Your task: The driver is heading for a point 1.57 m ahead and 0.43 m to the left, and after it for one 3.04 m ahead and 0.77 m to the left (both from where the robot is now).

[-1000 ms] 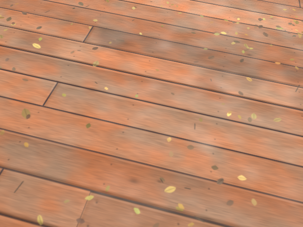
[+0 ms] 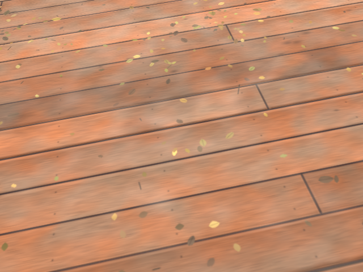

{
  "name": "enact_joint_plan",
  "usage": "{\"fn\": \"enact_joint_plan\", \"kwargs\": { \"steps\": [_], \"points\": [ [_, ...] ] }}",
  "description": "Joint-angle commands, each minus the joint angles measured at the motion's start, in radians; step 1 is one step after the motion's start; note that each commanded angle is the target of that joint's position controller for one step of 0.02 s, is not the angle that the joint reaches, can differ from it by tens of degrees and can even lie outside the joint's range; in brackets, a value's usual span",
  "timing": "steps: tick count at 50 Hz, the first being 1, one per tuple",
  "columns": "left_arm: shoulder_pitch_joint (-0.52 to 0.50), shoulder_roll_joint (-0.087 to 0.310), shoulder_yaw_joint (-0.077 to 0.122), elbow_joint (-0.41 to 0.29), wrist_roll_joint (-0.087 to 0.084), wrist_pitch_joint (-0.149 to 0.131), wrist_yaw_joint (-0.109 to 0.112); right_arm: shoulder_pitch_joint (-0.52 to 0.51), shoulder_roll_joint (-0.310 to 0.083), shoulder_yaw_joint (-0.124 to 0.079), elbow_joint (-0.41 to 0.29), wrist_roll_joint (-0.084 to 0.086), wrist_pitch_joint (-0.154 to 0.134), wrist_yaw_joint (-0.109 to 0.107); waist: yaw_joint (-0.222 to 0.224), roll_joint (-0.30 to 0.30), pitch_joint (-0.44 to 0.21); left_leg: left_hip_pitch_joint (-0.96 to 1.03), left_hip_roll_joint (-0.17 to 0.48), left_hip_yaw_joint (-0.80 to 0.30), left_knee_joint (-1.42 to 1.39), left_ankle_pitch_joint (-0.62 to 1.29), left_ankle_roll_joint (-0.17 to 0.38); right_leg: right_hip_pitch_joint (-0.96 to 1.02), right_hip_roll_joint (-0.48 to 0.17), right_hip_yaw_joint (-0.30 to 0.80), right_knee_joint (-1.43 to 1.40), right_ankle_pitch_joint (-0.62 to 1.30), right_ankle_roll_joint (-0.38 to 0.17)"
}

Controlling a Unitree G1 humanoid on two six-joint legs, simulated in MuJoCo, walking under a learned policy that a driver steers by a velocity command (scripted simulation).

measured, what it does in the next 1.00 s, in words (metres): walks ahead, turning left: left foot, then right foot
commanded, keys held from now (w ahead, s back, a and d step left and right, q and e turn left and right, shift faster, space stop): w+q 0.86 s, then w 0.14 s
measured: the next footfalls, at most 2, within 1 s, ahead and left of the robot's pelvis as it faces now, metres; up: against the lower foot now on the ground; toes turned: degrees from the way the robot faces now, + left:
left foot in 0.24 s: +0.33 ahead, +0.12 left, +0.00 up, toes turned +6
right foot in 0.70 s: +0.63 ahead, -0.04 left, +0.00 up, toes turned +25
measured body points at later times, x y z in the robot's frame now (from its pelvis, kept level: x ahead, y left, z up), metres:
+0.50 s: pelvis +0.30 +0.04 +0.00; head +0.33 +0.05 +0.44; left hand +0.42 +0.33 -0.08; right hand +0.44 -0.21 -0.11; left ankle +0.29 +0.12 -0.75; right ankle +0.43 -0.11 -0.68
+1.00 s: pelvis +0.57 +0.06 +0.00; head +0.59 +0.06 +0.45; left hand +0.46 +0.32 -0.11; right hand +0.86 -0.07 -0.09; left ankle +0.58 +0.25 -0.68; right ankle +0.59 -0.06 -0.75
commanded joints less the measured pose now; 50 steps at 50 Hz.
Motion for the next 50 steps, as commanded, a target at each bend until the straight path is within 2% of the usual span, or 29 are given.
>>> {"fn": "enact_joint_plan", "kwargs": {
  "steps": [1,5,8,10,11,12,13,14,15,16,17,18,19,22,24,27,31,33,34,35,36,37,38,39,40,41,43,45,50],
  "points": [
    [-0.026,0.181,0.049,-0.041,-0.001,-0.026,0.016,-0.129,-0.024,0.010,-0.071,0.015,-0.011,0.010,0.023,-0.125,0.043,0.003,-0.016,0.023,-0.196,0.170,0.007,-0.011,-0.210,0.064,-0.142,0.359,-0.110],
    [0.026,0.194,0.054,0.011,-0.006,-0.030,0.015,-0.223,-0.022,0.019,-0.100,0.030,-0.015,0.037,0.054,-0.111,0.101,0.005,-0.039,0.021,-0.340,0.205,0.053,0.067,-0.262,0.027,-0.168,0.321,-0.107],
    [0.023,0.205,0.060,0.029,-0.007,-0.019,0.021,-0.229,-0.035,0.015,-0.116,0.026,-0.020,0.054,0.036,-0.113,0.085,0.023,-0.079,0.033,-0.385,0.106,0.103,0.175,-0.291,-0.018,-0.086,0.568,-0.085],
    [0.016,0.228,0.066,0.025,-0.001,-0.005,0.034,-0.151,-0.070,-0.003,-0.104,0.019,-0.015,0.052,-0.009,-0.159,-0.008,0.148,-0.146,0.085,-0.361,0.003,0.140,0.237,-0.284,-0.048,0.063,0.973,-0.059],
    [0.007,0.236,0.066,0.020,0.004,0.007,0.041,-0.045,-0.105,-0.022,-0.081,0.019,-0.009,0.046,-0.065,-0.168,-0.080,0.277,-0.186,0.110,-0.360,-0.032,0.166,0.240,-0.266,-0.071,0.220,1.129,-0.042],
    [-0.010,0.236,0.063,0.011,0.004,0.011,0.046,0.095,-0.143,-0.042,-0.057,0.022,-0.004,0.033,-0.147,-0.146,-0.154,0.519,-0.181,0.080,-0.394,0.027,0.203,0.111,-0.239,-0.104,0.438,1.103,-0.008],
    [0.054,0.177,0.042,-0.028,0.022,-0.004,0.044,0.249,-0.241,-0.071,-0.047,0.010,0.007,0.016,-0.160,0.025,-0.305,0.956,0.059,-0.292,-0.347,0.022,0.340,-0.278,-0.155,-0.113,0.834,0.705,0.054],
    [0.108,0.099,0.009,-0.020,0.025,-0.032,0.025,0.256,-0.216,-0.062,-0.040,0.031,0.004,0.017,-0.118,0.188,-0.446,1.167,0.245,-0.788,-0.505,-0.141,0.488,-0.552,0.046,0.023,1.136,-0.258,0.106],
    [-0.003,0.182,0.028,-0.053,-0.016,-0.063,0.005,0.242,-0.164,-0.049,-0.041,0.030,0.010,0.010,-0.163,0.086,-0.379,1.126,0.214,-0.756,-0.579,-0.282,0.430,-0.667,-0.014,0.141,1.185,-0.232,0.082],
    [-0.096,0.188,0.024,-0.091,-0.042,-0.080,-0.003,0.191,-0.146,-0.043,-0.054,0.025,0.012,0.003,-0.151,0.024,-0.234,0.979,0.184,-0.622,-0.603,-0.293,0.383,-0.700,-0.066,0.127,1.129,-0.167,0.064],
    [-0.142,0.176,0.019,-0.107,-0.025,-0.092,0.000,0.129,-0.129,-0.036,-0.064,0.019,0.012,0.001,-0.104,-0.073,-0.111,0.789,0.147,-0.536,-0.637,-0.204,0.360,-0.683,-0.101,0.105,1.020,-0.120,0.057],
    [-0.144,0.181,0.028,-0.106,0.001,-0.088,0.007,0.083,-0.102,-0.028,-0.076,0.012,0.008,-0.002,-0.064,-0.082,-0.065,0.667,0.109,-0.465,-0.659,-0.105,0.346,-0.622,-0.133,0.099,0.934,-0.085,0.062],
    [-0.122,0.177,0.029,-0.105,0.008,-0.078,0.007,0.054,-0.098,-0.025,-0.091,0.003,0.010,-0.007,-0.032,-0.046,-0.037,0.573,0.083,-0.436,-0.685,-0.045,0.350,-0.570,-0.143,0.095,0.906,-0.072,0.072],
    [-0.090,0.143,0.018,-0.101,0.022,-0.049,0.014,0.042,-0.111,-0.029,-0.084,0.010,0.007,-0.021,0.001,-0.009,-0.008,0.411,0.046,-0.332,-0.712,0.088,0.356,-0.518,-0.156,0.051,0.762,-0.041,0.123],
    [-0.160,0.111,0.004,-0.123,0.029,-0.047,0.018,0.054,-0.136,-0.037,-0.076,0.014,0.009,-0.030,-0.020,-0.002,0.008,0.337,0.000,-0.264,-0.709,0.091,0.327,-0.480,-0.142,0.028,0.611,0.090,0.145],
    [-0.287,0.091,-0.005,-0.145,0.016,-0.055,0.012,0.113,-0.148,-0.041,-0.055,0.027,0.021,-0.039,-0.085,0.016,-0.003,0.321,-0.042,-0.241,-0.668,-0.007,0.270,-0.390,-0.083,0.016,0.371,0.314,0.158],
    [-0.330,0.139,0.018,-0.160,-0.009,-0.068,0.000,0.170,-0.144,-0.042,-0.036,0.035,0.038,-0.044,-0.096,0.049,-0.026,0.451,0.006,-0.368,-0.564,-0.133,0.233,-0.350,-0.061,0.067,0.233,0.286,0.140],
    [-0.272,0.160,0.037,-0.148,-0.013,-0.075,-0.003,0.157,-0.135,-0.041,-0.041,0.028,0.044,-0.043,-0.051,0.075,-0.034,0.481,0.018,-0.416,-0.484,-0.142,0.205,-0.271,-0.058,0.062,0.194,0.205,0.102],
    [-0.198,0.175,0.050,-0.131,-0.010,-0.078,0.001,0.158,-0.105,-0.033,-0.046,0.023,0.044,-0.041,-0.011,0.074,-0.062,0.462,-0.013,-0.402,-0.408,-0.129,0.177,-0.160,-0.068,0.052,0.166,0.184,0.072],
    [-0.075,0.221,0.067,-0.124,0.008,-0.082,0.008,0.161,-0.040,-0.010,-0.060,0.014,0.038,-0.035,0.046,-0.001,-0.165,0.386,-0.069,-0.336,-0.175,-0.184,0.139,0.044,-0.200,0.170,0.165,0.121,0.008],
    [0.026,0.311,0.090,-0.099,0.030,-0.069,0.011,0.276,0.028,0.013,-0.090,0.031,0.027,-0.033,0.019,-0.306,-0.306,0.076,-0.206,-0.175,0.167,-0.478,0.066,0.367,-0.436,0.591,0.084,-0.095,-0.148],
    [0.051,0.260,0.084,-0.087,0.012,-0.061,0.001,0.283,-0.053,0.002,-0.089,0.046,0.025,-0.035,0.028,-0.345,-0.285,-0.094,-0.141,-0.167,0.354,-0.519,0.048,0.373,-0.494,0.819,0.006,-0.346,-0.179],
    [0.010,0.194,0.067,-0.099,0.006,-0.058,0.004,0.200,-0.122,-0.018,-0.089,0.044,0.031,-0.038,0.054,-0.222,-0.162,-0.135,-0.102,-0.171,0.424,-0.421,0.040,0.276,-0.449,0.690,-0.012,-0.364,-0.141],
    [-0.035,0.168,0.057,-0.101,0.011,-0.052,0.006,0.133,-0.126,-0.022,-0.102,0.031,0.038,-0.040,0.048,-0.150,-0.088,-0.118,-0.071,-0.138,0.425,-0.343,0.034,0.172,-0.404,0.535,-0.009,-0.223,-0.110],
    [-0.071,0.143,0.048,-0.095,0.015,-0.048,0.007,0.097,-0.116,-0.024,-0.115,0.020,0.039,-0.038,0.033,-0.130,-0.033,-0.096,-0.046,-0.136,0.382,-0.288,0.031,0.083,-0.358,0.419,-0.024,-0.088,-0.101],
    [-0.092,0.127,0.043,-0.088,0.020,-0.049,0.010,0.092,-0.102,-0.027,-0.122,0.023,0.043,-0.032,0.012,-0.157,-0.008,-0.057,-0.020,-0.133,0.348,-0.255,0.030,0.021,-0.327,0.333,-0.047,-0.003,-0.091],
    [-0.104,0.116,0.043,-0.068,0.014,-0.056,0.010,0.101,-0.067,-0.023,-0.120,0.030,0.056,-0.026,-0.005,-0.179,0.007,-0.012,-0.005,-0.105,0.301,-0.230,0.025,-0.031,-0.299,0.223,-0.090,0.080,-0.093],
    [-0.082,0.133,0.049,-0.038,0.009,-0.064,0.005,0.072,-0.033,-0.013,-0.129,0.021,0.062,-0.025,-0.006,-0.149,0.020,-0.016,-0.007,-0.105,0.220,-0.208,0.020,-0.045,-0.303,0.171,-0.120,0.158,-0.117],
    [-0.071,0.177,0.062,0.018,-0.004,-0.054,0.002,-0.044,0.001,0.009,-0.140,0.014,0.043,-0.006,0.013,-0.111,0.034,0.014,-0.011,-0.069,-0.100,-0.023,0.023,-0.008,-0.292,0.040,-0.146,0.277,-0.126]
  ]
}}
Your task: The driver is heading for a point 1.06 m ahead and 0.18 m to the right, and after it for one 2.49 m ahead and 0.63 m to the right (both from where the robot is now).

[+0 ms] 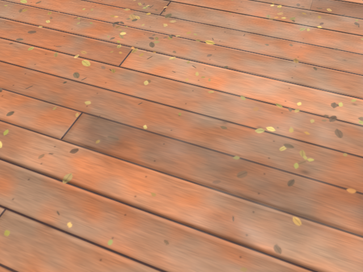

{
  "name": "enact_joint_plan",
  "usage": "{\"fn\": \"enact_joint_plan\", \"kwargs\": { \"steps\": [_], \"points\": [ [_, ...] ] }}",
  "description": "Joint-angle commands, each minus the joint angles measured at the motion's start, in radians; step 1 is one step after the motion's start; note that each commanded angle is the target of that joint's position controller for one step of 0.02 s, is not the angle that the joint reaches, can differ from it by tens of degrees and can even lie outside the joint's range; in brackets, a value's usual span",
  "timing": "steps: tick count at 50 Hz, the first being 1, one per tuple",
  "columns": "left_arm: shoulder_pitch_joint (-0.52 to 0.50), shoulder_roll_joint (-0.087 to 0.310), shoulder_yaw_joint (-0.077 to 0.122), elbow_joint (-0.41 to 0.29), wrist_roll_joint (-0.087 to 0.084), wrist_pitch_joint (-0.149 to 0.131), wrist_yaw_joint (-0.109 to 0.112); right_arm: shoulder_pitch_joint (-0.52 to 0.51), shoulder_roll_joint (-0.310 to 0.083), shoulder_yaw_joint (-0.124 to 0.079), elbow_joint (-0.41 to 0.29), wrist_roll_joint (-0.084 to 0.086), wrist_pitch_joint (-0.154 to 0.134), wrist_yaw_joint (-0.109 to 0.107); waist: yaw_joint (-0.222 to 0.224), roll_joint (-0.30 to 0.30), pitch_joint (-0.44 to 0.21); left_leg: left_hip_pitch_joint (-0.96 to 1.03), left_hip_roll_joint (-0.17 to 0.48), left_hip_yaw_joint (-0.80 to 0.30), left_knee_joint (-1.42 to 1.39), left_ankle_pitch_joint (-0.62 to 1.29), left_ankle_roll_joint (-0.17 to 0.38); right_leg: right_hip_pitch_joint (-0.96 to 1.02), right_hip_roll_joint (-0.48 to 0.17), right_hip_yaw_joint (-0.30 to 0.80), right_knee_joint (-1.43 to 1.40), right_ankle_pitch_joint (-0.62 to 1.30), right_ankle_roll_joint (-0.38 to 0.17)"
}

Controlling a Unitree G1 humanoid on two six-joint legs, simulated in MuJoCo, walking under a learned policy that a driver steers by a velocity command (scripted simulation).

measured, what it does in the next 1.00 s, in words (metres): walks ahead, turning right: left foot, then right foot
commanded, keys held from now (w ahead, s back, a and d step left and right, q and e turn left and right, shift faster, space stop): w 0.16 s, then w+e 0.46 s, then e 0.38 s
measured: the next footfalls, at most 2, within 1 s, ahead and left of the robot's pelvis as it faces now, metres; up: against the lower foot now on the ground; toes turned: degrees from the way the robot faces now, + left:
left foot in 0.20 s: +0.27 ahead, +0.15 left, +0.00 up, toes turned +4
right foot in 0.72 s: +0.55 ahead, -0.11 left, +0.00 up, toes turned -15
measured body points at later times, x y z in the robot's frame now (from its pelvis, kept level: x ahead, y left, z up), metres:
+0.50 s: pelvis +0.27 +0.06 +0.00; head +0.28 +0.06 +0.45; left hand +0.43 +0.32 -0.11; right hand +0.30 -0.23 -0.12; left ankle +0.23 +0.15 -0.75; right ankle +0.39 -0.13 -0.67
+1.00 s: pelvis +0.48 -0.02 -0.01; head +0.53 -0.06 +0.44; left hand +0.71 +0.20 -0.10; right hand +0.54 -0.34 -0.11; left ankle +0.60 +0.14 -0.67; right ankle +0.51 -0.10 -0.75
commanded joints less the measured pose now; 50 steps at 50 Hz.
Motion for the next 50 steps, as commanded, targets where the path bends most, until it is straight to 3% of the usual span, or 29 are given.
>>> {"fn": "enact_joint_plan", "kwargs": {
  "steps": [1,6,8,9,10,11,12,13,14,15,16,17,20,25,29,32,34,35,36,37,38,39,40,41,42,44,45,48,50],
  "points": [
    [-0.062,0.170,0.040,-0.048,-0.014,-0.010,0.002,-0.083,-0.003,0.013,-0.073,-0.002,-0.027,0.018,-0.017,-0.110,0.024,0.000,0.011,0.026,-0.186,0.126,0.006,0.013,-0.243,0.139,-0.149,0.242,-0.166],
    [0.011,0.209,0.049,0.017,-0.038,0.013,0.001,-0.193,-0.026,0.012,-0.112,0.005,-0.040,0.035,0.000,-0.129,0.050,0.069,-0.015,0.077,-0.349,0.080,0.052,0.103,-0.288,0.126,-0.114,0.312,-0.147],
    [-0.002,0.227,0.052,0.032,-0.044,0.024,0.005,-0.130,-0.059,-0.005,-0.101,-0.001,-0.042,0.034,-0.058,-0.144,0.005,0.203,-0.056,0.113,-0.409,0.041,0.091,0.131,-0.284,0.096,-0.008,0.549,-0.122],
    [-0.002,0.218,0.045,0.040,-0.048,0.029,0.007,-0.009,-0.092,-0.025,-0.063,-0.007,-0.043,0.028,-0.127,-0.131,-0.069,0.402,-0.086,0.136,-0.457,0.080,0.118,0.088,-0.246,0.063,0.140,0.682,-0.099],
    [0.001,0.185,0.029,0.036,-0.037,0.027,0.010,0.152,-0.147,-0.052,-0.020,-0.011,-0.039,0.015,-0.202,-0.111,-0.172,0.670,-0.037,0.080,-0.432,0.105,0.150,-0.058,-0.199,0.037,0.349,0.597,-0.063],
    [0.060,0.075,-0.011,-0.008,-0.007,0.013,0.002,0.283,-0.260,-0.074,-0.007,-0.035,-0.034,-0.002,-0.202,0.114,-0.336,1.065,0.262,-0.335,-0.428,0.073,0.279,-0.441,-0.068,0.018,0.760,0.069,0.005],
    [0.069,0.084,-0.012,0.004,-0.024,-0.005,0.000,0.295,-0.220,-0.061,-0.005,-0.024,-0.034,-0.003,-0.204,0.177,-0.444,1.083,0.367,-0.638,-0.585,-0.052,0.353,-0.586,0.012,0.184,0.953,-0.370,0.018],
    [-0.009,0.174,0.017,-0.012,-0.054,-0.011,-0.003,0.241,-0.161,-0.041,0.002,-0.018,-0.039,0.000,-0.205,0.097,-0.276,0.949,0.329,-0.495,-0.615,-0.110,0.302,-0.673,-0.042,0.228,1.011,-0.319,0.009],
    [-0.066,0.171,0.018,-0.030,-0.059,-0.010,-0.002,0.180,-0.121,-0.029,0.006,-0.012,-0.043,0.002,-0.172,0.079,-0.165,0.814,0.283,-0.349,-0.639,-0.103,0.264,-0.681,-0.090,0.195,0.976,-0.231,0.002],
    [-0.087,0.156,0.019,-0.028,-0.043,-0.002,0.002,0.117,-0.079,-0.016,0.010,-0.013,-0.049,0.006,-0.136,0.046,-0.091,0.689,0.236,-0.254,-0.680,-0.066,0.239,-0.649,-0.122,0.185,0.923,-0.154,0.008],
    [-0.067,0.147,0.024,-0.019,-0.032,0.013,0.005,0.071,-0.050,-0.010,0.011,-0.018,-0.060,0.010,-0.099,0.071,-0.054,0.598,0.200,-0.174,-0.720,-0.017,0.219,-0.591,-0.148,0.196,0.880,-0.090,0.014],
    [-0.035,0.125,0.022,-0.005,-0.033,0.028,0.005,0.046,-0.044,-0.012,0.017,-0.024,-0.070,0.011,-0.073,0.086,-0.044,0.534,0.185,-0.122,-0.756,0.021,0.212,-0.533,-0.156,0.199,0.873,-0.044,0.022],
    [-0.042,0.086,0.019,-0.006,-0.035,0.054,0.009,0.039,-0.055,-0.022,0.052,-0.036,-0.095,0.005,-0.051,0.033,-0.006,0.483,0.180,0.006,-0.804,0.179,0.215,-0.547,-0.149,0.217,0.834,0.047,0.044],
    [-0.174,0.057,0.008,-0.051,-0.025,0.046,-0.010,0.067,-0.087,-0.031,0.094,-0.033,-0.093,-0.016,-0.088,0.006,0.038,0.531,0.155,0.166,-0.822,0.253,0.185,-0.572,-0.127,0.184,0.541,0.291,0.040],
    [-0.309,0.039,-0.006,-0.114,-0.024,0.046,-0.038,0.138,-0.125,-0.044,0.134,-0.016,-0.073,-0.026,-0.142,-0.022,0.087,0.651,0.203,0.214,-0.809,0.271,0.176,-0.611,-0.119,0.125,0.388,0.294,0.007],
    [-0.347,0.055,-0.001,-0.158,-0.021,0.046,-0.059,0.142,-0.147,-0.052,0.149,-0.004,-0.045,-0.031,-0.133,-0.012,0.093,0.749,0.224,0.251,-0.714,0.478,0.151,-0.612,-0.091,0.073,0.325,0.184,-0.031],
    [-0.267,0.093,0.021,-0.159,-0.011,0.048,-0.065,0.120,-0.176,-0.058,0.137,0.000,-0.023,-0.046,-0.079,0.035,0.009,0.765,0.206,0.275,-0.528,0.881,0.118,-0.462,-0.007,-0.001,0.326,0.096,-0.061],
    [-0.146,0.132,0.043,-0.134,-0.013,0.047,-0.062,0.106,-0.182,-0.059,0.130,0.004,-0.015,-0.052,-0.016,0.037,-0.062,0.736,0.182,0.283,-0.362,0.950,0.095,-0.311,0.038,-0.013,0.298,0.107,-0.085],
    [-0.011,0.187,0.073,-0.105,-0.010,0.048,-0.046,0.093,-0.169,-0.051,0.121,0.011,-0.017,-0.055,0.062,0.004,-0.136,0.622,0.131,0.300,-0.135,0.828,0.047,-0.082,0.058,0.018,0.203,0.253,-0.120],
    [0.027,0.279,0.088,-0.098,-0.011,0.058,-0.019,0.152,-0.066,-0.020,0.095,-0.036,-0.030,-0.048,0.014,-0.224,-0.228,0.331,0.032,0.288,0.196,0.049,-0.016,0.217,-0.142,0.294,0.249,0.667,-0.188],
    [-0.029,0.336,0.088,-0.158,0.009,0.049,-0.024,0.262,-0.026,0.008,0.065,-0.041,-0.054,-0.029,-0.063,-0.332,-0.443,0.028,-0.157,0.100,0.541,-0.538,-0.069,0.487,-0.410,0.837,0.181,0.761,-0.449],
    [-0.025,0.258,0.074,-0.177,0.004,0.051,-0.031,0.159,-0.138,-0.019,0.077,-0.014,-0.066,-0.020,0.028,-0.114,-0.491,0.005,-0.089,-0.053,0.557,-0.476,-0.048,0.453,-0.365,0.743,0.136,0.727,-0.401],
    [-0.079,0.217,0.061,-0.176,-0.007,0.048,-0.031,0.078,-0.132,-0.017,0.041,0.008,-0.068,-0.022,0.007,-0.095,-0.345,-0.031,-0.052,-0.034,0.492,-0.392,-0.029,0.326,-0.318,0.595,0.127,0.683,-0.352],
    [-0.128,0.187,0.055,-0.172,-0.022,0.048,-0.027,0.059,-0.114,-0.014,0.049,-0.006,-0.063,-0.036,-0.032,-0.014,-0.218,-0.035,-0.014,-0.015,0.410,-0.327,-0.033,0.170,-0.259,0.504,0.105,0.638,-0.301],
    [-0.167,0.162,0.048,-0.179,-0.024,0.053,-0.020,0.056,-0.125,-0.021,0.050,-0.020,-0.050,-0.047,-0.059,-0.031,-0.164,0.004,0.008,-0.014,0.347,-0.283,-0.038,0.050,-0.230,0.457,0.080,0.617,-0.283],
    [-0.202,0.165,0.048,-0.192,0.000,0.059,-0.013,0.091,-0.116,-0.023,0.052,-0.025,-0.021,-0.051,-0.104,-0.082,-0.139,0.108,0.001,-0.008,0.288,-0.240,-0.050,-0.108,-0.191,0.416,0.039,0.635,-0.274],
    [-0.207,0.172,0.051,-0.191,0.003,0.059,-0.009,0.106,-0.099,-0.019,0.058,-0.028,-0.014,-0.054,-0.113,-0.091,-0.145,0.125,-0.006,-0.001,0.249,-0.227,-0.062,-0.141,-0.180,0.392,0.039,0.672,-0.275],
    [-0.199,0.193,0.057,-0.184,-0.006,0.071,0.010,0.075,-0.080,-0.011,0.048,-0.034,-0.003,-0.064,-0.106,-0.105,-0.172,0.114,-0.030,-0.003,0.115,-0.160,-0.092,-0.154,-0.155,0.377,0.059,0.667,-0.258],
    [-0.204,0.196,0.057,-0.187,-0.014,0.089,0.024,0.036,-0.079,-0.010,0.039,-0.031,0.004,-0.064,-0.095,-0.123,-0.184,0.117,-0.039,-0.015,0.036,-0.100,-0.101,-0.155,-0.138,0.395,0.066,0.520,-0.231]
  ]
}}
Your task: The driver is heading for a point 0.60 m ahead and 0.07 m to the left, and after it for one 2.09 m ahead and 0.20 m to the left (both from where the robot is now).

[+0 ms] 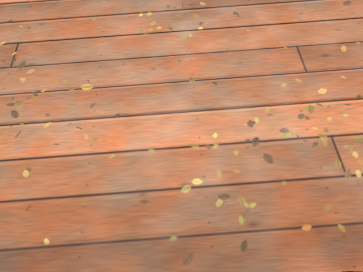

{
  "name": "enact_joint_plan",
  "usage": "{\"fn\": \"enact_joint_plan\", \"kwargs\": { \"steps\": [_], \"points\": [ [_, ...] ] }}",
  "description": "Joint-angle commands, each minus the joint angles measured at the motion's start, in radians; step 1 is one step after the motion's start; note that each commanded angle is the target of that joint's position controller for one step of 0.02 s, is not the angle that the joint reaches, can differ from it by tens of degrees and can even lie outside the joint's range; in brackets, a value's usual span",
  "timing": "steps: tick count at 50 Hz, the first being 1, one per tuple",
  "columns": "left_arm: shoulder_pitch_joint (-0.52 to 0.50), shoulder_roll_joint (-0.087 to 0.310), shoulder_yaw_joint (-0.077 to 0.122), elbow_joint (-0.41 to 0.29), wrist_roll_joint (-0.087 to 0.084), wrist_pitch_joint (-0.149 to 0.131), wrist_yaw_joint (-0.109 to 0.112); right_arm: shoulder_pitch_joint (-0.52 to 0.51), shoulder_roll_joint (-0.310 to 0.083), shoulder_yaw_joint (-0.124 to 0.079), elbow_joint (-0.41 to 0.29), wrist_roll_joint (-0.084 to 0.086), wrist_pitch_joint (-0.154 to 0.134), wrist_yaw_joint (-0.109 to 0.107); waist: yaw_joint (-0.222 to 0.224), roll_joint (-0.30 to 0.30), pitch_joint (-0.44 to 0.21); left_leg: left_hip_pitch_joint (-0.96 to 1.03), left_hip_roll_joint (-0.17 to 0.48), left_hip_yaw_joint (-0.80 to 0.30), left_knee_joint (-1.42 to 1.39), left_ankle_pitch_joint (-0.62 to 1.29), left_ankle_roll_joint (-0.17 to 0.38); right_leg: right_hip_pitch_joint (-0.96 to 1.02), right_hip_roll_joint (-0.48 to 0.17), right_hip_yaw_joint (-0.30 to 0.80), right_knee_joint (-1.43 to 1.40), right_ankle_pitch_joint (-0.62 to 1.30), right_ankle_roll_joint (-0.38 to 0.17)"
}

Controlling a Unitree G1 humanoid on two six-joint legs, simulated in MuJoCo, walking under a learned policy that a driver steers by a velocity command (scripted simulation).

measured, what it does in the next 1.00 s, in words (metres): walks ahead: left foot, then right foot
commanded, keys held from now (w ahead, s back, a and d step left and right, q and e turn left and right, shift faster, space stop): e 0.04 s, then no key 0.30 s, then w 0.66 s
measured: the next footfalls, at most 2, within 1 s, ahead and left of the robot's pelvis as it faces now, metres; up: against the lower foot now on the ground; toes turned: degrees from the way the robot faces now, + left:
left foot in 0.22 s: +0.15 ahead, +0.16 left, +0.00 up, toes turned -9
right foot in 0.52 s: +0.07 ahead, -0.08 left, +0.00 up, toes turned -5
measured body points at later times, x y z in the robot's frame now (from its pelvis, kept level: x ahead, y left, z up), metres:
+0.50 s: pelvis +0.08 +0.04 +0.00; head +0.09 +0.05 +0.45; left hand +0.25 +0.28 -0.11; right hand +0.16 -0.24 -0.11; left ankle +0.11 +0.17 -0.74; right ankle +0.03 -0.08 -0.73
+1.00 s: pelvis +0.26 +0.07 -0.01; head +0.29 +0.08 +0.44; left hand +0.33 +0.35 -0.14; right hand +0.40 -0.21 -0.09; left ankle +0.33 +0.15 -0.74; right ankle +0.11 -0.06 -0.65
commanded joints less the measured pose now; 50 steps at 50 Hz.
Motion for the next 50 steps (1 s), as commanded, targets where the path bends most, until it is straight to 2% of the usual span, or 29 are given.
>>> {"fn": "enact_joint_plan", "kwargs": {
  "steps": [1,4,7,10,11,12,13,14,16,18,20,22,25,26,27,28,29,30,32,34,37,40,43,44,45,46,47,48,50],
  "points": [
    [-0.033,0.163,0.046,-0.080,-0.009,0.010,0.026,0.086,-0.070,-0.019,-0.029,0.003,0.011,-0.004,-0.038,-0.104,-0.236,0.107,-0.029,0.013,-0.093,0.094,-0.019,0.104,-0.233,0.225,-0.072,0.307,-0.148],
    [-0.042,0.151,0.040,-0.085,-0.001,0.027,0.035,0.043,-0.070,-0.019,-0.039,0.011,0.012,0.004,-0.017,-0.141,-0.208,0.131,-0.035,0.006,-0.204,0.125,-0.014,0.094,-0.230,0.267,-0.072,0.097,-0.128],
    [-0.028,0.130,0.029,-0.077,0.006,0.032,0.029,0.030,-0.074,-0.019,-0.048,0.011,-0.002,0.016,0.000,-0.169,-0.201,0.197,-0.042,0.019,-0.299,0.079,0.005,0.114,-0.246,0.305,-0.016,0.163,-0.129],
    [-0.037,0.094,0.010,-0.072,-0.005,0.034,0.025,0.079,-0.061,-0.020,-0.040,0.007,-0.025,0.031,-0.042,-0.160,-0.187,0.367,-0.035,0.038,-0.603,0.267,0.064,0.114,-0.210,0.320,0.064,0.183,-0.073],
    [0.008,0.060,-0.001,-0.067,0.007,0.030,0.025,0.083,-0.110,-0.027,-0.048,-0.012,-0.030,0.029,-0.020,-0.077,-0.194,0.460,0.085,-0.067,-0.646,0.440,0.108,0.067,-0.153,0.274,0.136,0.028,-0.014],
    [0.105,0.043,-0.004,-0.060,0.020,0.023,0.022,0.043,-0.180,-0.039,-0.064,-0.025,-0.021,0.022,0.063,0.165,-0.191,0.533,0.250,-0.236,-0.634,0.709,0.225,-0.038,-0.013,0.134,0.275,-0.361,0.050],
    [0.051,0.092,0.006,-0.073,0.020,0.016,0.025,0.075,-0.110,-0.024,-0.042,-0.035,-0.018,0.024,0.015,0.246,-0.190,0.490,0.334,-0.364,-0.672,0.682,0.362,-0.090,-0.018,0.078,0.375,-0.502,0.101],
    [0.006,0.145,0.023,-0.072,0.011,0.018,0.029,0.083,-0.092,-0.019,-0.044,-0.025,-0.020,0.028,-0.019,0.188,-0.179,0.490,0.315,-0.358,-0.677,0.636,0.380,-0.104,-0.044,0.081,0.497,-0.513,0.128],
    [-0.004,0.130,0.031,-0.047,0.001,0.041,0.034,0.063,-0.099,-0.021,-0.041,0.001,-0.016,0.026,-0.021,0.119,-0.167,0.502,0.248,-0.250,-0.655,0.602,0.328,-0.134,-0.057,0.075,0.605,-0.471,0.166],
    [0.022,0.057,0.008,-0.031,0.002,0.053,0.029,0.034,-0.078,-0.014,-0.031,0.008,-0.004,0.024,0.002,0.110,-0.175,0.468,0.173,-0.149,-0.670,0.457,0.273,-0.064,-0.090,0.029,0.487,-0.404,0.182],
    [-0.020,0.005,-0.014,-0.028,-0.004,0.047,0.018,0.061,-0.081,-0.018,-0.016,0.013,0.015,0.025,-0.038,0.178,-0.146,0.429,0.105,-0.104,-0.725,0.093,0.251,0.009,-0.081,-0.060,0.305,-0.346,0.176],
    [-0.040,0.035,-0.005,-0.030,-0.012,0.033,0.009,0.097,-0.126,-0.030,-0.009,0.019,0.029,0.021,-0.056,0.214,-0.118,0.416,0.121,-0.146,-0.754,-0.098,0.269,0.057,-0.063,-0.103,0.174,-0.311,0.151],
    [0.023,0.045,0.000,0.011,-0.007,0.004,0.007,0.119,-0.115,-0.026,0.000,0.033,0.025,0.020,-0.023,0.154,-0.100,0.321,0.115,-0.146,-0.736,-0.188,0.240,0.243,-0.066,-0.111,-0.044,-0.179,0.069],
    [0.075,0.060,0.003,0.022,-0.004,-0.005,0.010,0.093,-0.076,-0.013,-0.008,0.028,0.013,0.023,0.005,0.114,-0.113,0.233,0.092,-0.116,-0.665,-0.167,0.204,0.344,-0.133,-0.034,-0.056,-0.201,0.031],
    [0.160,0.124,0.020,0.046,0.008,-0.013,0.014,0.037,-0.002,0.007,-0.038,0.019,-0.005,0.028,0.034,-0.054,-0.126,0.084,-0.017,0.039,-0.459,-0.118,0.137,0.424,-0.256,0.159,-0.097,-0.361,-0.038],
    [0.199,0.195,0.042,0.058,0.007,-0.020,0.003,-0.025,-0.014,0.007,-0.081,0.024,-0.029,0.029,0.063,-0.234,-0.062,-0.028,-0.077,0.136,-0.310,-0.115,0.102,0.377,-0.408,0.413,-0.235,-0.520,-0.141],
    [0.193,0.165,0.034,0.058,0.014,-0.035,0.004,-0.076,-0.077,-0.014,-0.097,0.039,-0.045,0.031,0.083,-0.222,0.031,-0.123,-0.027,0.080,-0.180,-0.161,0.102,0.359,-0.459,0.497,-0.288,-0.511,-0.190],
    [0.195,0.131,0.024,0.065,0.014,-0.049,0.009,-0.054,-0.095,-0.025,-0.090,0.049,-0.056,0.038,0.063,-0.202,0.048,-0.192,-0.003,0.058,-0.096,-0.150,0.112,0.397,-0.453,0.476,-0.286,-0.464,-0.188],
    [0.191,0.110,0.018,0.072,-0.007,-0.062,0.013,-0.028,-0.078,-0.024,-0.074,0.039,-0.071,0.053,0.048,-0.164,0.033,-0.276,0.035,0.051,-0.071,-0.048,0.124,0.493,-0.417,0.377,-0.274,-0.303,-0.154],
    [0.186,0.099,0.014,0.073,-0.007,-0.056,0.012,-0.056,-0.042,-0.013,-0.075,0.030,-0.079,0.072,0.051,-0.132,0.012,-0.195,0.032,0.089,-0.169,0.052,0.115,0.461,-0.358,0.245,-0.283,-0.131,-0.120],
    [0.186,0.118,0.019,0.074,-0.011,-0.049,0.009,-0.093,0.001,0.007,-0.084,0.031,-0.077,0.095,0.058,-0.154,-0.008,0.029,-0.008,0.143,-0.343,0.186,0.090,0.320,-0.297,0.104,-0.284,-0.028,-0.096],
    [0.209,0.157,0.031,0.087,-0.022,-0.052,0.005,-0.104,-0.035,0.002,-0.097,0.040,-0.068,0.099,0.047,-0.159,0.006,0.158,-0.024,0.139,-0.425,0.247,0.102,0.255,-0.337,0.108,-0.289,-0.032,-0.090],
    [0.188,0.169,0.035,0.096,-0.024,-0.051,0.008,-0.001,-0.087,-0.021,-0.073,0.036,-0.063,0.087,-0.035,-0.142,-0.027,0.323,-0.050,0.153,-0.487,0.240,0.149,0.258,-0.341,0.070,-0.172,0.176,-0.047],
    [0.196,0.147,0.027,0.101,-0.019,-0.050,0.009,0.120,-0.120,-0.040,-0.036,0.034,-0.059,0.077,-0.091,-0.114,-0.101,0.483,-0.067,0.164,-0.498,0.224,0.175,0.230,-0.298,0.020,-0.013,0.311,-0.022],
    [0.201,0.104,0.010,0.089,-0.002,-0.050,0.012,0.281,-0.167,-0.058,-0.003,0.031,-0.057,0.066,-0.161,-0.043,-0.221,0.724,0.031,0.055,-0.489,0.192,0.218,0.098,-0.245,-0.030,0.248,0.236,0.017],
    [0.292,-0.002,-0.021,0.051,-0.006,-0.064,0.015,0.373,-0.279,-0.077,0.011,0.007,-0.053,0.066,-0.130,0.268,-0.365,0.982,0.297,-0.449,-0.641,-0.094,0.370,-0.217,-0.082,-0.082,0.657,-0.234,0.095],
    [0.265,0.067,-0.007,0.062,-0.023,-0.082,0.013,0.354,-0.200,-0.054,0.010,0.022,-0.058,0.072,-0.137,0.255,-0.355,0.940,0.327,-0.679,-0.795,-0.279,0.391,-0.331,-0.083,0.047,0.810,-0.439,0.092],
    [0.192,0.126,0.011,0.046,-0.048,-0.089,0.005,0.276,-0.156,-0.037,0.004,0.026,-0.060,0.071,-0.118,0.186,-0.209,0.832,0.317,-0.555,-0.799,-0.291,0.357,-0.413,-0.144,0.036,0.858,-0.376,0.073],
    [0.110,0.109,0.008,0.037,-0.026,-0.092,0.005,0.177,-0.109,-0.024,-0.007,0.010,-0.061,0.072,-0.069,0.056,-0.092,0.618,0.234,-0.339,-0.812,-0.068,0.327,-0.368,-0.219,-0.001,0.778,-0.230,0.057]
  ]
}}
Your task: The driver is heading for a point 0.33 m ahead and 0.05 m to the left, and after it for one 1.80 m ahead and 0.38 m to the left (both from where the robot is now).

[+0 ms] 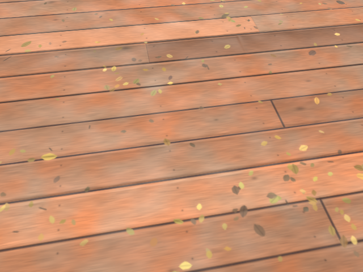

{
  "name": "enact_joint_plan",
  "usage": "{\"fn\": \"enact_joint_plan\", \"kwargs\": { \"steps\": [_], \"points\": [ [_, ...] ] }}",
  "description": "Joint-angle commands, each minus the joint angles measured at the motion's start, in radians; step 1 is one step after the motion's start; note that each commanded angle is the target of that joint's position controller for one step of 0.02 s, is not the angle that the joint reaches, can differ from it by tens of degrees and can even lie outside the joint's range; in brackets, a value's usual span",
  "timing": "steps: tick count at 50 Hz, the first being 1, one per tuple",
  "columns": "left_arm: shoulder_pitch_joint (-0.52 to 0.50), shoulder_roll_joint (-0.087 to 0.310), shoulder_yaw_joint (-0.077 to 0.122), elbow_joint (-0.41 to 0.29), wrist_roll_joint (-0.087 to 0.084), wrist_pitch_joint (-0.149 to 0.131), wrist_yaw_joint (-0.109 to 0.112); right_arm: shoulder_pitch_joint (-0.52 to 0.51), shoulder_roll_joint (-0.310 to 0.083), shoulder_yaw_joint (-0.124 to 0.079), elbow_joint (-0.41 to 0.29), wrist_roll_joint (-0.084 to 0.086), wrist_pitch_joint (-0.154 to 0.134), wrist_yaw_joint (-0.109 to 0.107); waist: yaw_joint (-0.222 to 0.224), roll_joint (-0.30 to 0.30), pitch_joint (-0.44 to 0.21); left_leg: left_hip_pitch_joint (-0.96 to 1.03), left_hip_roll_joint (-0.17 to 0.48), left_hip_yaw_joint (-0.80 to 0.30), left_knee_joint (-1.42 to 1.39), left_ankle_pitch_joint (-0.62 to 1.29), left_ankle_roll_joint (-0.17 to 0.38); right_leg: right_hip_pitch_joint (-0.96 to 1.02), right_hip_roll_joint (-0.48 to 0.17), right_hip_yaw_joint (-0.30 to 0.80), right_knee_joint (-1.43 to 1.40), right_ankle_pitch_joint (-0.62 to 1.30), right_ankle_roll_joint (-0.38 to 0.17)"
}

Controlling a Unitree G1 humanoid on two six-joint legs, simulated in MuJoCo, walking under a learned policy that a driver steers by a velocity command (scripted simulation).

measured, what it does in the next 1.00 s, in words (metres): walks ahead, turning left: right foot, then left foot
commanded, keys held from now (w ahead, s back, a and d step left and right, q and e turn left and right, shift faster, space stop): w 0.38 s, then w+q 0.62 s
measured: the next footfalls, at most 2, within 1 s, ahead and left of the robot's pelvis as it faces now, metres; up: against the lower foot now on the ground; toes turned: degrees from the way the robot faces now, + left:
right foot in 0.44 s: +0.41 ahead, -0.15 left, +0.00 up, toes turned -1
left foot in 0.96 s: +0.66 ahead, +0.14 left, +0.00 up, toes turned +19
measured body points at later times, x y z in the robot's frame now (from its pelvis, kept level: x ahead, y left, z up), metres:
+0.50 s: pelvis +0.27 -0.05 +0.00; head +0.31 -0.05 +0.44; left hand +0.47 +0.20 -0.08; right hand +0.27 -0.33 -0.14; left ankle +0.09 +0.09 -0.66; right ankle +0.37 -0.14 -0.73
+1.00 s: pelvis +0.54 +0.02 -0.02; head +0.57 +0.04 +0.43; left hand +0.49 +0.31 -0.15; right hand +0.80 -0.17 -0.10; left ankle +0.62 +0.12 -0.73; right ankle +0.38 -0.15 -0.70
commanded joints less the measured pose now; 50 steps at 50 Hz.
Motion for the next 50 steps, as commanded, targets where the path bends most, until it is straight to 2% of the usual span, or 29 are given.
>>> {"fn": "enact_joint_plan", "kwargs": {
  "steps": [1,3,5,7,11,15,18,19,20,21,22,23,24,25,26,27,28,29,31,34,38,41,43,44,46,47,48,49,50],
  "points": [
    [-0.067,0.106,0.029,-0.102,0.012,-0.028,0.000,0.089,-0.118,-0.031,-0.020,-0.021,-0.009,-0.004,-0.050,0.113,-0.034,0.285,0.270,-0.420,-0.365,-0.125,0.164,-0.370,-0.108,0.035,0.068,0.127,-0.024],
    [-0.040,0.073,0.024,-0.084,0.016,-0.010,-0.002,0.073,-0.109,-0.031,-0.015,-0.015,-0.020,-0.005,-0.023,0.124,-0.033,0.218,0.244,-0.340,-0.410,-0.031,0.177,-0.314,-0.116,0.023,0.024,0.172,-0.010],
    [-0.080,0.065,0.022,-0.096,0.025,0.001,0.002,0.085,-0.121,-0.035,0.003,-0.008,-0.029,-0.008,-0.019,0.097,-0.003,0.194,0.238,-0.282,-0.445,0.033,0.191,-0.348,-0.120,0.015,-0.048,0.236,0.011],
    [-0.154,0.057,0.018,-0.119,0.032,-0.002,0.003,0.110,-0.133,-0.039,0.020,-0.006,-0.028,-0.015,-0.035,0.072,0.022,0.212,0.233,-0.238,-0.461,0.092,0.191,-0.392,-0.123,0.013,-0.166,0.334,0.029],
    [-0.297,0.026,0.002,-0.151,0.025,-0.020,-0.014,0.169,-0.159,-0.044,0.050,0.005,-0.015,-0.028,-0.089,0.065,0.043,0.229,0.202,-0.142,-0.461,0.156,0.157,-0.341,-0.086,-0.027,-0.420,0.516,0.035],
    [-0.409,0.029,-0.003,-0.191,0.015,-0.031,-0.038,0.246,-0.174,-0.048,0.092,0.014,0.003,-0.031,-0.127,0.061,0.065,0.333,0.243,-0.140,-0.421,0.173,0.151,-0.339,-0.060,-0.033,-0.542,0.521,0.018],
    [-0.425,0.051,0.002,-0.208,0.015,-0.035,-0.053,0.259,-0.186,-0.055,0.111,0.017,0.021,-0.036,-0.108,0.079,0.053,0.437,0.282,-0.153,-0.351,0.277,0.129,-0.322,-0.041,-0.035,-0.597,0.412,-0.020],
    [-0.396,0.065,0.008,-0.203,0.015,-0.036,-0.054,0.253,-0.195,-0.057,0.113,0.017,0.026,-0.038,-0.088,0.093,0.031,0.459,0.283,-0.150,-0.308,0.381,0.118,-0.270,-0.024,-0.049,-0.606,0.369,-0.035],
    [-0.331,0.088,0.020,-0.189,0.019,-0.038,-0.051,0.245,-0.201,-0.058,0.113,0.018,0.031,-0.039,-0.045,0.104,-0.015,0.453,0.265,-0.143,-0.215,0.550,0.105,-0.151,0.007,-0.073,-0.626,0.343,-0.055],
    [-0.180,0.132,0.045,-0.147,0.020,-0.039,-0.041,0.236,-0.185,-0.049,0.112,0.014,0.036,-0.040,0.034,0.092,-0.113,0.396,0.212,-0.111,-0.034,0.638,0.078,0.073,0.022,-0.087,-0.647,0.362,-0.087],
    [0.012,0.205,0.067,-0.114,0.034,-0.037,-0.029,0.235,-0.131,-0.025,0.083,-0.007,0.034,-0.041,0.106,0.011,-0.280,0.184,0.155,-0.081,0.267,0.407,0.041,0.410,-0.147,0.085,-0.591,0.388,-0.150],
    [0.060,0.279,0.082,-0.093,0.040,-0.032,-0.029,0.374,-0.001,0.013,0.066,0.000,0.013,-0.033,0.036,-0.261,-0.422,-0.221,-0.029,-0.068,0.616,-0.296,-0.026,0.748,-0.392,0.558,-0.682,0.173,-0.300],
    [0.067,0.167,0.056,-0.100,0.033,-0.031,-0.027,0.308,-0.114,-0.013,0.085,0.026,-0.003,-0.031,0.090,-0.168,-0.402,-0.324,0.002,-0.200,0.731,-0.368,-0.023,0.706,-0.385,0.637,-0.774,0.037,-0.279],
    [-0.002,0.129,0.041,-0.101,0.033,-0.031,-0.022,0.211,-0.169,-0.033,0.053,0.048,-0.010,-0.030,0.084,-0.123,-0.239,-0.381,0.049,-0.186,0.748,-0.284,-0.016,0.577,-0.354,0.471,-0.798,0.067,-0.230],
    [-0.070,0.106,0.033,-0.104,0.035,-0.032,-0.020,0.161,-0.159,-0.032,0.041,0.042,-0.010,-0.034,0.052,-0.062,-0.160,-0.354,0.097,-0.158,0.711,-0.195,-0.020,0.443,-0.314,0.353,-0.825,0.154,-0.205],
    [-0.121,0.077,0.025,-0.102,0.037,-0.035,-0.022,0.139,-0.147,-0.036,0.039,0.028,-0.004,-0.036,0.024,-0.050,-0.094,-0.326,0.123,-0.156,0.656,-0.137,-0.028,0.334,-0.276,0.264,-0.862,0.223,-0.191],
    [-0.151,0.060,0.021,-0.099,0.045,-0.043,-0.022,0.166,-0.132,-0.039,0.046,0.026,0.010,-0.036,-0.010,-0.075,-0.073,-0.263,0.148,-0.164,0.630,-0.092,-0.033,0.258,-0.251,0.192,-0.898,0.267,-0.179],
    [-0.167,0.054,0.023,-0.093,0.047,-0.051,-0.023,0.189,-0.109,-0.038,0.055,0.028,0.024,-0.036,-0.027,-0.078,-0.062,-0.224,0.154,-0.160,0.617,-0.072,-0.039,0.212,-0.239,0.147,-0.930,0.296,-0.180],
    [-0.183,0.065,0.030,-0.073,0.044,-0.064,-0.023,0.191,-0.076,-0.035,0.052,0.027,0.047,-0.038,-0.048,-0.055,-0.024,-0.229,0.160,-0.160,0.588,-0.042,-0.053,0.157,-0.239,0.058,-0.971,0.380,-0.187],
    [-0.174,0.088,0.039,-0.045,0.049,-0.066,-0.014,0.129,-0.067,-0.036,0.024,0.019,0.055,-0.038,-0.043,-0.036,0.014,-0.298,0.160,-0.170,0.468,0.087,-0.067,0.169,-0.227,-0.049,-0.993,0.457,-0.185],
    [-0.155,0.119,0.046,-0.025,0.043,-0.053,0.001,0.004,-0.042,-0.024,-0.014,0.015,0.042,-0.010,0.001,-0.016,0.045,-0.268,0.145,-0.090,0.224,0.266,-0.057,0.201,-0.203,-0.176,-1.003,0.485,-0.157],
    [-0.099,0.144,0.056,0.004,0.030,-0.034,0.005,-0.092,-0.034,-0.018,-0.061,0.015,0.041,0.008,0.039,0.000,0.074,-0.302,0.137,-0.052,0.125,0.255,-0.035,0.302,-0.238,-0.210,-0.981,0.510,-0.151],
    [-0.082,0.158,0.062,0.017,0.019,-0.016,0.006,-0.126,-0.043,-0.020,-0.090,0.016,0.042,0.019,0.039,-0.006,0.081,-0.322,0.126,-0.029,0.089,0.193,-0.012,0.381,-0.262,-0.226,-0.939,0.577,-0.139],
    [-0.086,0.167,0.065,0.019,0.014,-0.008,0.007,-0.126,-0.052,-0.024,-0.101,0.015,0.043,0.023,0.028,-0.015,0.073,-0.304,0.109,-0.009,0.076,0.149,0.004,0.409,-0.268,-0.239,-0.901,0.672,-0.129],
    [-0.107,0.197,0.074,0.012,0.006,0.007,0.014,-0.069,-0.087,-0.044,-0.107,0.015,0.051,0.026,-0.023,-0.053,0.008,-0.182,0.043,0.050,0.080,0.044,0.043,0.439,-0.266,-0.265,-0.759,1.003,-0.106],
    [-0.120,0.206,0.076,0.007,0.003,0.016,0.016,0.028,-0.119,-0.064,-0.088,0.017,0.055,0.024,-0.082,-0.060,-0.050,-0.056,0.000,0.074,0.074,0.010,0.070,0.423,-0.253,-0.279,-0.614,1.116,-0.093],
    [-0.137,0.196,0.070,0.002,0.000,0.021,0.019,0.191,-0.171,-0.096,-0.047,0.020,0.058,0.012,-0.173,-0.037,-0.133,0.183,-0.043,0.071,0.010,0.061,0.108,0.327,-0.213,-0.303,-0.396,1.080,-0.059],
    [-0.109,0.138,0.047,-0.018,0.030,0.012,0.020,0.326,-0.264,-0.128,-0.017,0.024,0.070,-0.011,-0.209,0.108,-0.221,0.480,0.095,-0.169,-0.013,0.074,0.169,0.063,-0.157,-0.304,-0.074,0.673,-0.010],
    [-0.029,0.009,0.008,-0.070,0.052,-0.018,0.006,0.263,-0.338,-0.129,-0.039,0.024,0.056,-0.010,-0.074,0.303,-0.312,0.740,0.310,-0.755,-0.153,-0.144,0.356,-0.348,0.065,-0.146,0.229,-0.182,0.042]
  ]
}}
Over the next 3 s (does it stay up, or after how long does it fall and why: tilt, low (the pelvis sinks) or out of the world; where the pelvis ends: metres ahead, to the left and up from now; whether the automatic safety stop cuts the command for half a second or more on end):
stays up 1.58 0.26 -0.01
